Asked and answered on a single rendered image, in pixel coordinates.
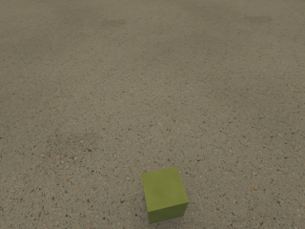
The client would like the carton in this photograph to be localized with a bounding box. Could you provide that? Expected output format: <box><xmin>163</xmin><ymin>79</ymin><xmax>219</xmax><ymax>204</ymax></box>
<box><xmin>141</xmin><ymin>166</ymin><xmax>189</xmax><ymax>224</ymax></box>

